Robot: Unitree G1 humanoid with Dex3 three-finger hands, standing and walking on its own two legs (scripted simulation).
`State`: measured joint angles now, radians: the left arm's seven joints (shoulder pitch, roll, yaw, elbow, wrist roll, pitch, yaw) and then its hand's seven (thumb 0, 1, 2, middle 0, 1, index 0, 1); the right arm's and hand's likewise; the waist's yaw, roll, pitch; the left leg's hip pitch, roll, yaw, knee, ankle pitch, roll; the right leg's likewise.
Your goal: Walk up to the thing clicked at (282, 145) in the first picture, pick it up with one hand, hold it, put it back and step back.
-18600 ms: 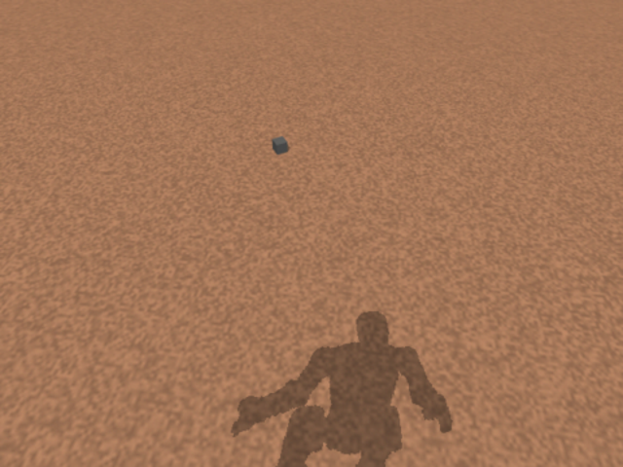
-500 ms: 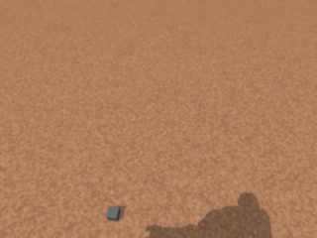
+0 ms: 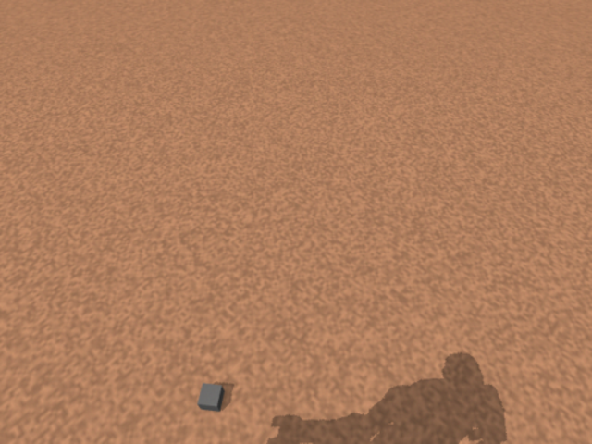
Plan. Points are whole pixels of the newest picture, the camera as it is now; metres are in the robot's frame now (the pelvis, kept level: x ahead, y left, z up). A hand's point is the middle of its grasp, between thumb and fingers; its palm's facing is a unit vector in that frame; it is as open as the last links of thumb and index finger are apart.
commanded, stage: stand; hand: left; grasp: from above
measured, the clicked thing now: (211, 397) +0.39 +0.26 -0.75
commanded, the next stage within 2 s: rise first in 0.38 s
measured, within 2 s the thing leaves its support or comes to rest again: neither
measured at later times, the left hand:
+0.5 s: hand out of the picture +0.08 +0.26 -0.15, palm faces -0.03 -0.93 -0.36, open 7.4 cm
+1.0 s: hand out of the picture +0.12 +0.27 -0.22, palm faces -0.13 -0.90 -0.42, open 12.4 cm
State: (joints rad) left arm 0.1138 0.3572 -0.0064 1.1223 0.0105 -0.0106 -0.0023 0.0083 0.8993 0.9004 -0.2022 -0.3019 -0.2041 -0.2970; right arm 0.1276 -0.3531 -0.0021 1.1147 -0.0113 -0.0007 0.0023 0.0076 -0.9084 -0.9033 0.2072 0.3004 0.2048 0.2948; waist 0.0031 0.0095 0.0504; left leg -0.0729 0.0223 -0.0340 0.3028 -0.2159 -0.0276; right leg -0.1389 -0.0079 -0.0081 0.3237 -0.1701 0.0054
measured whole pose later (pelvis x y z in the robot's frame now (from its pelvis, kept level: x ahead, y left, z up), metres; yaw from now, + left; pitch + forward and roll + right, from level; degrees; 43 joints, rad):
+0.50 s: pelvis +0.01 +0.00 +0.00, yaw +0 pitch -1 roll +0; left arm 0.11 0.35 0.00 1.12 0.01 -0.01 0.00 0.01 0.90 0.90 -0.20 -0.30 -0.20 -0.30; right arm 0.12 -0.35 0.00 1.11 -0.01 0.00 0.00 0.01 -0.91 -0.90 0.21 0.30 0.20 0.29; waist 0.00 0.01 0.05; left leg -0.06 0.02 -0.03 0.30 -0.22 -0.02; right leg -0.13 -0.01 0.00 0.33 -0.18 0.01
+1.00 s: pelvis -0.02 +0.02 -0.07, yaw +0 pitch +15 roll -1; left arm 0.11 0.31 0.13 0.73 0.23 0.11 0.00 0.00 -0.23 0.80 -0.31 -0.83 -0.30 -0.83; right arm 0.22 -0.25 -0.05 0.63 0.01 -0.07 0.00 0.01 -0.92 -0.91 0.21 0.30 0.20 0.29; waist -0.02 0.00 -0.09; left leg -0.74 0.00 -0.04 0.98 -0.50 -0.01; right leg -0.78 -0.02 0.00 0.94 -0.41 0.03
